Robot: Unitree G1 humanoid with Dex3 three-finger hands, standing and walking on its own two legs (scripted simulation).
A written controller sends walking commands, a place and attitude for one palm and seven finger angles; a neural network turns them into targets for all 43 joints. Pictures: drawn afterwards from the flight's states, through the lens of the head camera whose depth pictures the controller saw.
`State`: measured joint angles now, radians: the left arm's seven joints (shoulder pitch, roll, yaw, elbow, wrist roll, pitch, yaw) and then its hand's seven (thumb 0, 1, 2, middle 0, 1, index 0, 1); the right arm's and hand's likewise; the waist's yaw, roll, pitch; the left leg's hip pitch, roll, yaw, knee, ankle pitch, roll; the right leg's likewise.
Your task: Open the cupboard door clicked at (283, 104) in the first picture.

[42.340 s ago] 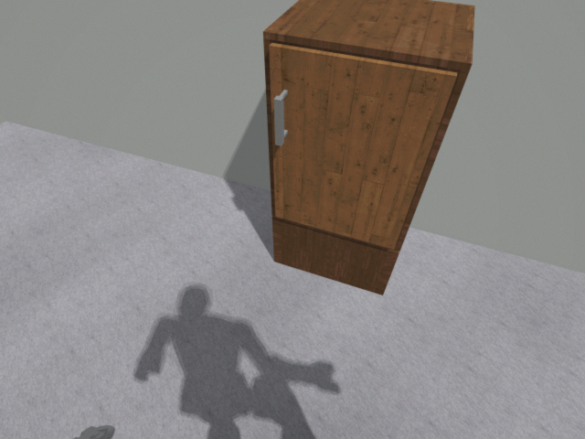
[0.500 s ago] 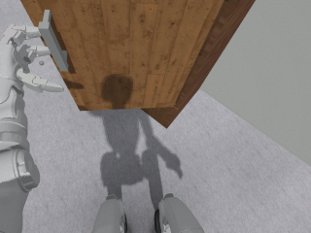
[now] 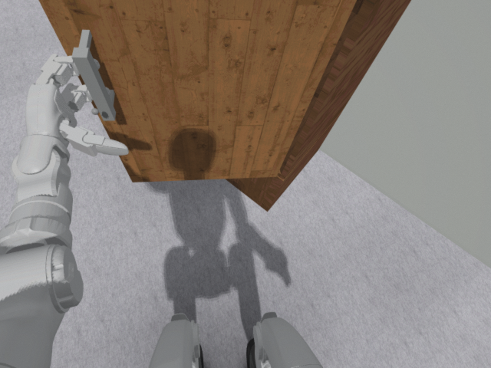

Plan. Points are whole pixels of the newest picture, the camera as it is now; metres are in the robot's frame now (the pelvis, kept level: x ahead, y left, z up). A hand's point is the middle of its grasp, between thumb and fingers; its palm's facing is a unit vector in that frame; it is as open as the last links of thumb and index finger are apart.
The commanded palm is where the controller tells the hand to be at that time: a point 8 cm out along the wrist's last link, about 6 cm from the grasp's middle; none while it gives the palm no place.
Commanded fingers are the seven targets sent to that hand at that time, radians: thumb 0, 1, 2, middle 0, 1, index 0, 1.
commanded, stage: slide the fingers in behind the handle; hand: left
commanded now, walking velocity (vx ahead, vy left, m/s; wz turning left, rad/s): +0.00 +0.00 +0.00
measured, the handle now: (98, 79) +0.56 +0.20 +0.07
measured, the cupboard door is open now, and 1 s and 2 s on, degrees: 44 44 62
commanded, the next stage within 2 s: close the thumb around the handle in 0.60 s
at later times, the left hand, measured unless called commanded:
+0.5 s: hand (105, 112) +0.50 +0.19 +0.06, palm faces +0.03 -1.00 -0.02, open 14.0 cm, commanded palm +0.48 +0.22 +0.06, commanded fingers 0.00 -0.50 0.30 -0.30 -1.20 -0.30 -1.20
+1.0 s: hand (106, 109) +0.50 +0.19 +0.06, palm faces +0.03 -1.00 -0.02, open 11.4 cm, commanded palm +0.48 +0.23 +0.06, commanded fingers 0.00 0.40 0.68 -0.36 -1.30 -0.36 -1.30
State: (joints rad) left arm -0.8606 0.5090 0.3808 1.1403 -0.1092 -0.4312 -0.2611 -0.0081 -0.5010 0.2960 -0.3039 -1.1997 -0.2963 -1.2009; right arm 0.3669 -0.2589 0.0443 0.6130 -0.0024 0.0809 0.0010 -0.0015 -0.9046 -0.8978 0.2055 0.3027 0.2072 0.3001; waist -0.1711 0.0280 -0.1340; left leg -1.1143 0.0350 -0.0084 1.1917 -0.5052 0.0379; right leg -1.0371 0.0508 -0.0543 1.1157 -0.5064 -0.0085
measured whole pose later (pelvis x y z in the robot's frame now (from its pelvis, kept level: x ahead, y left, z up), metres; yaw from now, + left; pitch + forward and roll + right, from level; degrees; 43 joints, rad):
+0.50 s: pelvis -0.01 +0.00 +0.00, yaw +0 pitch +24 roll -4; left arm -0.87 0.49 0.37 1.17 -0.09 -0.46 -0.21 -0.01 -0.50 0.30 -0.30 -1.20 -0.30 -1.20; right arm 0.38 -0.26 0.04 0.62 -0.01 0.09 0.01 0.00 -0.90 -0.90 0.21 0.30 0.21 0.30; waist -0.18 0.03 -0.13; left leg -1.11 0.03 0.00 1.19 -0.50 0.04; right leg -1.04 0.05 -0.05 1.13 -0.50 -0.01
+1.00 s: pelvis +0.00 +0.00 +0.00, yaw +0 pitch +24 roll -4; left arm -0.87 0.49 0.37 1.16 -0.10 -0.46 -0.21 -0.01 -0.11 0.46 -0.33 -1.24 -0.32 -1.24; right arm 0.37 -0.26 0.04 0.62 -0.01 0.08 0.01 0.00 -0.91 -0.90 0.20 0.30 0.21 0.30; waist -0.18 0.03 -0.13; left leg -1.12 0.04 -0.01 1.20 -0.50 0.03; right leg -1.05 0.05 -0.05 1.13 -0.51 -0.01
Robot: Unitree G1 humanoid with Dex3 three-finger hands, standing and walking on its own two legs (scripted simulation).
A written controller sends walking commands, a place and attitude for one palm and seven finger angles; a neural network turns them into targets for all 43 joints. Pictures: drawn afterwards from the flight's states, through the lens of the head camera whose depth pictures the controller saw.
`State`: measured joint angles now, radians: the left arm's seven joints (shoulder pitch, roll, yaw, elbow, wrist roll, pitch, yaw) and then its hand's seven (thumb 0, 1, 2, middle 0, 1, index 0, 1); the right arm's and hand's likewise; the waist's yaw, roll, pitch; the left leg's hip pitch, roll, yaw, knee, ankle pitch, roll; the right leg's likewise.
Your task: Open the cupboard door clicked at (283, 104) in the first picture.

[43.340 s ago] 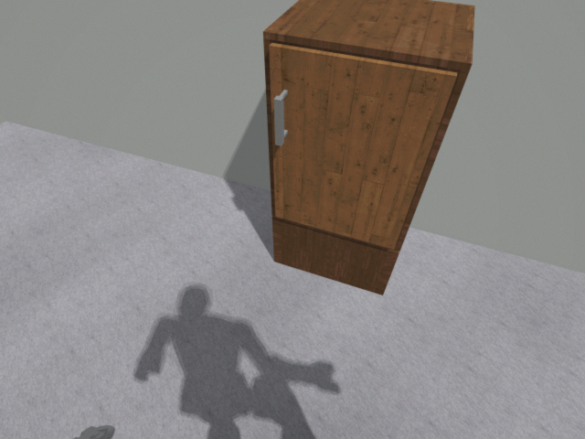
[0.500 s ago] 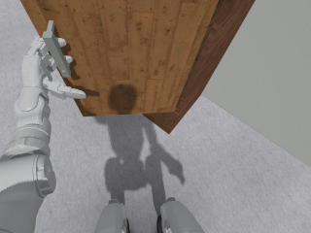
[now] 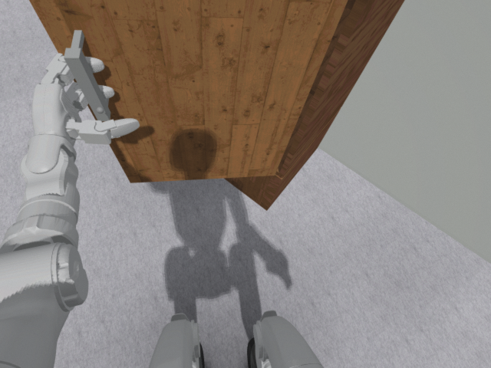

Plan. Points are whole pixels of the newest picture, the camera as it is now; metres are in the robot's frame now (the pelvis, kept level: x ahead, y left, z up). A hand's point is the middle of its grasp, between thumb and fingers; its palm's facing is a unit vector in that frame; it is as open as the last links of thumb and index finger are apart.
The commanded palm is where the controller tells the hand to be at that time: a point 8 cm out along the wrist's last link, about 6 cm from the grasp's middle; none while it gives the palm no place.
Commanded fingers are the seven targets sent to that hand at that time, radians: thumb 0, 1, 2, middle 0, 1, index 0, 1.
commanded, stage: close the thumb around the handle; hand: left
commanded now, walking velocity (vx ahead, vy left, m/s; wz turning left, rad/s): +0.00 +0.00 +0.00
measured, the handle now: (92, 79) +0.56 +0.21 +0.07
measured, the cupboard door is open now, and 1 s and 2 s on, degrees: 44 62 83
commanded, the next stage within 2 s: pull the door open along its arc in 0.40 s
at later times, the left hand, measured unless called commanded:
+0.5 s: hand (105, 110) +0.51 +0.18 +0.06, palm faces +0.03 -1.00 -0.02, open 5.6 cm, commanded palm +0.48 +0.22 +0.06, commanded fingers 0.00 0.90 0.90 -0.40 -1.35 -0.40 -1.35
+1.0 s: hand (124, 174) +0.39 +0.15 +0.06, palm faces +0.10 -0.99 +0.04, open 5.9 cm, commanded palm +0.33 +0.20 +0.06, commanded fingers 0.00 0.90 0.90 -0.40 -1.35 -0.40 -1.35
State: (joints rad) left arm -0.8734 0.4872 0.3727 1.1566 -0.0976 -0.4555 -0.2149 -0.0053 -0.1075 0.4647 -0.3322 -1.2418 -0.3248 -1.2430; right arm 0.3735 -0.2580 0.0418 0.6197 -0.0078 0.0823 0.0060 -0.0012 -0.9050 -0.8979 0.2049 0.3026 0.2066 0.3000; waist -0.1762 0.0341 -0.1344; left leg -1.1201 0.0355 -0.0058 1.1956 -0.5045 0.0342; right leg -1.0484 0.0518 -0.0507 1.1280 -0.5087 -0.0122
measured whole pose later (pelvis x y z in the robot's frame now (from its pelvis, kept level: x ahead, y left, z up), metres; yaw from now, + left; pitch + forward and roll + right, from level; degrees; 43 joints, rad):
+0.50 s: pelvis +0.00 +0.00 +0.00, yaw +0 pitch +24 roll -4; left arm -0.89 0.47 0.36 1.18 -0.08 -0.46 -0.19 0.01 0.74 0.83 -0.38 -1.35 -0.37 -1.35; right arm 0.36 -0.26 0.04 0.62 -0.01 0.09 0.00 0.00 -0.91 -0.90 0.20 0.30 0.21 0.30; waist -0.18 0.03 -0.14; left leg -1.12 0.03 -0.01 1.20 -0.50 0.04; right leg -1.05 0.05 -0.05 1.13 -0.51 -0.01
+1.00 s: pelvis +0.02 +0.00 +0.02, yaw +0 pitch +20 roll -2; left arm -0.24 0.16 0.15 0.50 -0.17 -0.43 0.01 0.02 0.74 0.76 -0.34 -1.33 -0.34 -1.31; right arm 0.34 -0.24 0.00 0.55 0.01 0.07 0.04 0.00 -0.91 -0.90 0.20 0.30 0.20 0.30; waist -0.07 0.03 -0.17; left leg -0.92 0.03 0.04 1.07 -0.50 0.03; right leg -0.87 0.05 -0.01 1.04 -0.50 -0.01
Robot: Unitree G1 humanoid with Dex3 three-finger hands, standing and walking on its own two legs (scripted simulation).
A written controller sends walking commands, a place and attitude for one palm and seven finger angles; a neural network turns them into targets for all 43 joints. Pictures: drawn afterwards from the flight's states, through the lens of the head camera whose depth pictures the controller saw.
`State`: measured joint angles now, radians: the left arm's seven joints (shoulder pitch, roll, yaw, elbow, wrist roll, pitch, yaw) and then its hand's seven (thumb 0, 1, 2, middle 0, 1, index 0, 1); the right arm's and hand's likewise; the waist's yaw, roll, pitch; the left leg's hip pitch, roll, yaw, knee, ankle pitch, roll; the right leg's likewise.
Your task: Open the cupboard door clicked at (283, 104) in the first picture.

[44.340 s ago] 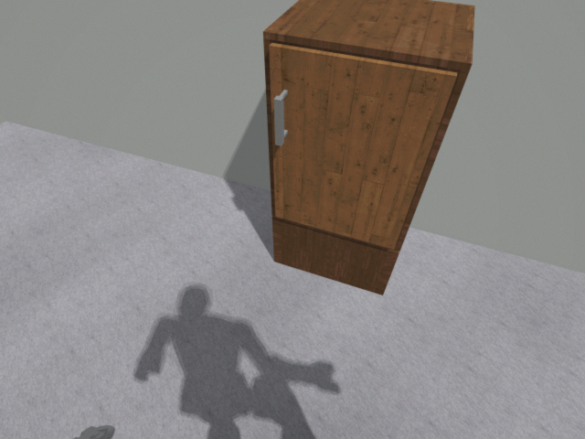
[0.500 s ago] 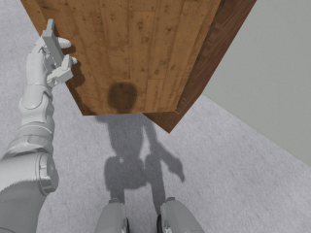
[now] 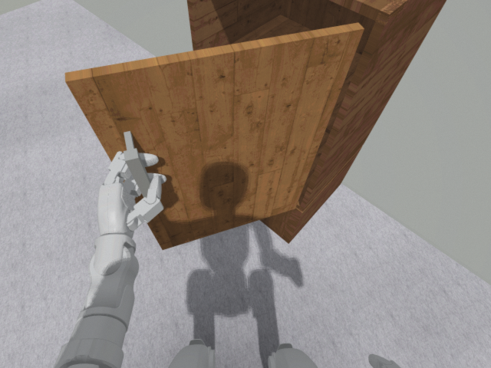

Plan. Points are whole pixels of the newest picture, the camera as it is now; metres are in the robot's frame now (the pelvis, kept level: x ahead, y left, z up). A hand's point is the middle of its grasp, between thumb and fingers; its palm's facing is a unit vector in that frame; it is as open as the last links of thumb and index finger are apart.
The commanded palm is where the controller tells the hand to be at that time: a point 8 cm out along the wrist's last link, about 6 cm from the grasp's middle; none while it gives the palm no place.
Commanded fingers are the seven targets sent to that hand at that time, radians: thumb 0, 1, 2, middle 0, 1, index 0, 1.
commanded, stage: pull the door open along its arc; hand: left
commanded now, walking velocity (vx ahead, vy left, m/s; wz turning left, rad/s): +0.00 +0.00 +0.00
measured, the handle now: (140, 170) +0.43 +0.18 +0.04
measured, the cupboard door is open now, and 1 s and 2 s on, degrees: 62 83 85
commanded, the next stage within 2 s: open thumb and fingers to let go in 0.38 s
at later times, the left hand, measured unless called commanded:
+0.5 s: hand (210, 266) +0.27 +0.06 +0.04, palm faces +0.43 -0.90 +0.00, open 6.1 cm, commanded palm +0.22 +0.10 +0.04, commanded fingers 0.00 0.76 0.84 -0.39 -1.34 -0.39 -1.34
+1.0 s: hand (208, 264) +0.27 +0.06 +0.04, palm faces +0.41 -0.91 +0.00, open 12.6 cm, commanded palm +0.22 +0.10 +0.04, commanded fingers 0.00 -0.50 0.30 -0.26 -0.95 -0.26 -0.95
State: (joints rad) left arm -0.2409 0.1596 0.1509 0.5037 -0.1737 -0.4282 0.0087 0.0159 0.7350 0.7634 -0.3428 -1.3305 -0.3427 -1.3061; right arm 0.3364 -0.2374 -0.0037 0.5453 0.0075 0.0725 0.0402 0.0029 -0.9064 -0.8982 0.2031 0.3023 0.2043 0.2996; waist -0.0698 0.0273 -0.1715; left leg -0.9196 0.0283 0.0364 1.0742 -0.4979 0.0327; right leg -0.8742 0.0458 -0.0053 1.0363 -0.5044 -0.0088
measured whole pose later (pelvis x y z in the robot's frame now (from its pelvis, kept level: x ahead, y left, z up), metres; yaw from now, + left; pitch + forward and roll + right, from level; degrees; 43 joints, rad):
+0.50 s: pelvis +0.00 -0.05 +0.00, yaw +5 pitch +15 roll +1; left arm 0.21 -0.10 -0.19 0.15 0.10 -0.38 0.52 0.02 0.67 0.74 -0.34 -1.30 -0.36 -1.33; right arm 0.18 -0.16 0.03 0.53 -0.07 0.00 0.02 0.00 -0.90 -0.90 0.20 0.30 0.21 0.30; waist -0.02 0.02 -0.18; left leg -0.83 0.00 -0.04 1.07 -0.49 -0.04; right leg -0.78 0.03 -0.08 1.09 -0.56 -0.08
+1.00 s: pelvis -0.01 -0.05 -0.01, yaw +5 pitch +15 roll +1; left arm 0.11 -0.07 -0.17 0.24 0.06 -0.42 0.51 0.01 -0.27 0.40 -0.32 -1.21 -0.31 -1.21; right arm 0.20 -0.20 -0.01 0.58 -0.06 -0.02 0.01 0.01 -0.91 -0.90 0.20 0.30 0.20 0.30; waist -0.01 0.03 -0.17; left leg -0.86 -0.01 -0.04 1.08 -0.47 -0.03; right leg -0.82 0.02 -0.08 1.11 -0.55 -0.08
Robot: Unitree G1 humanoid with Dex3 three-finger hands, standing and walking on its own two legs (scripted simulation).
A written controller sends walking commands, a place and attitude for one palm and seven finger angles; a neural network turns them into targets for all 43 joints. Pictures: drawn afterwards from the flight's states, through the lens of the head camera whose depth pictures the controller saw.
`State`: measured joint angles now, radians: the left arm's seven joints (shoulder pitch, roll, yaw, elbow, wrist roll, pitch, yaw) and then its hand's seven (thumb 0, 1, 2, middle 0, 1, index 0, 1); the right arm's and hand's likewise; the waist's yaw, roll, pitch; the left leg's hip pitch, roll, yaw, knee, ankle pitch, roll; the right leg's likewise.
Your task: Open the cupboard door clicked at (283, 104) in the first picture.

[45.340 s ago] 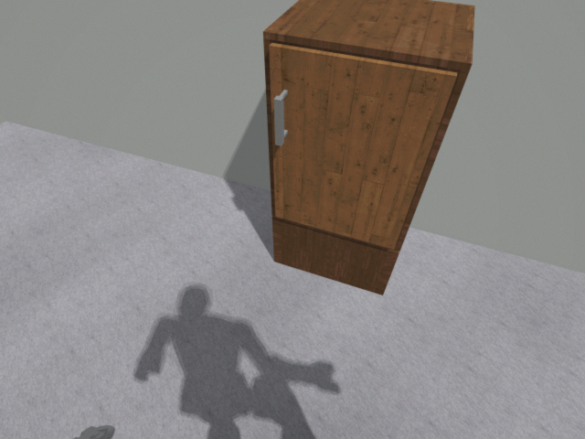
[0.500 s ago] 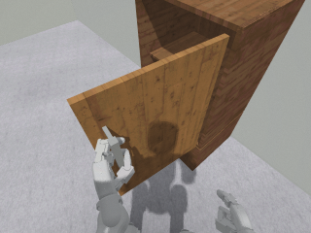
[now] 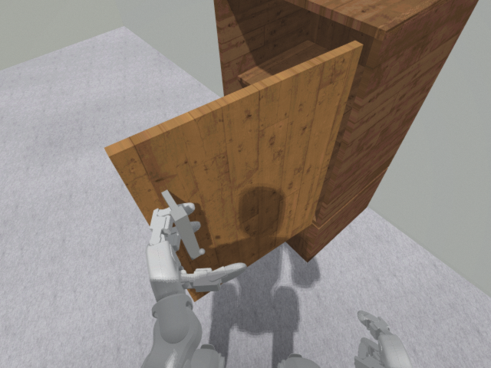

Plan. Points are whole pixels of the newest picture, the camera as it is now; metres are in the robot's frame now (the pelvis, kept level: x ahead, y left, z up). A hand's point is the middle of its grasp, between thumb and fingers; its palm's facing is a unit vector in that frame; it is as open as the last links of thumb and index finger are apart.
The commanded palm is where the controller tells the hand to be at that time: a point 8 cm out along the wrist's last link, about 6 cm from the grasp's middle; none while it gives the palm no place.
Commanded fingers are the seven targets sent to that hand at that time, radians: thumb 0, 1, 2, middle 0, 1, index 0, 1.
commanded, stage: open thumb and fingers to let go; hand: left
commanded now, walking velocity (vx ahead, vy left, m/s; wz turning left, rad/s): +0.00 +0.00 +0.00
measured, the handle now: (181, 226) +0.33 +0.12 +0.05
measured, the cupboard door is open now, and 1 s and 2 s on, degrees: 83 85 84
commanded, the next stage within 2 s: slide the hand sideways off the handle in 0.30 s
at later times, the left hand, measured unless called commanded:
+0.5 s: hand (197, 260) +0.28 +0.09 +0.04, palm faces +0.08 -1.00 -0.05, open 15.4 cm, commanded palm +0.25 +0.13 +0.04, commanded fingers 0.00 -0.50 0.30 -0.15 -0.30 -0.15 -0.30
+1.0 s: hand (175, 291) +0.23 +0.11 +0.04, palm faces -0.13 -0.99 +0.01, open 16.3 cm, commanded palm +0.21 +0.17 +0.04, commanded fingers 0.00 -0.50 0.30 -0.15 -0.30 -0.15 -0.30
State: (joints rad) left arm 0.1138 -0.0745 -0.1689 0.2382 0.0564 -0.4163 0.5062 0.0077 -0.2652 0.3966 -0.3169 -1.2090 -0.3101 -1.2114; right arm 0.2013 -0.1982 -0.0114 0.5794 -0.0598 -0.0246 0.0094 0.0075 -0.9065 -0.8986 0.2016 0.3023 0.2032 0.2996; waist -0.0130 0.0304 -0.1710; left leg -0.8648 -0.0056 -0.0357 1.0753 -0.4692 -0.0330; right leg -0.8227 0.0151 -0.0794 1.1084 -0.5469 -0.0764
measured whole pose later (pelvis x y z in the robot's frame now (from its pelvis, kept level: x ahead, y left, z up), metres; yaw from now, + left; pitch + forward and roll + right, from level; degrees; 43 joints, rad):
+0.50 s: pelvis -0.01 +0.03 -0.01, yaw -1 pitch +14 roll -1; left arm 0.10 -0.01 -0.24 0.21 0.10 -0.40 0.34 -0.01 -0.50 0.30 -0.31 -0.54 -0.27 -0.53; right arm 0.20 -0.18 0.02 0.53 -0.05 -0.01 0.02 0.01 -0.90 -0.90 0.20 0.30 0.21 0.30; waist -0.01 0.03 -0.16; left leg -0.90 -0.02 -0.02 1.13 -0.48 0.01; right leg -0.83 0.00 -0.07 1.12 -0.54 -0.03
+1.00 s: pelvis +0.00 +0.05 -0.01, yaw -2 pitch +14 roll -2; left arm 0.35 0.10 -0.24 -0.07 -0.02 -0.38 0.08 -0.01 -0.50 0.30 -0.17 -0.31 -0.16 -0.31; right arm 0.24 -0.20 0.03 0.41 0.00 0.00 0.02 0.01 -0.90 -0.90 0.20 0.30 0.20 0.30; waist -0.02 0.04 -0.15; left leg -0.92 -0.01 0.00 1.19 -0.52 0.04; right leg -0.85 0.01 -0.04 1.16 -0.56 -0.01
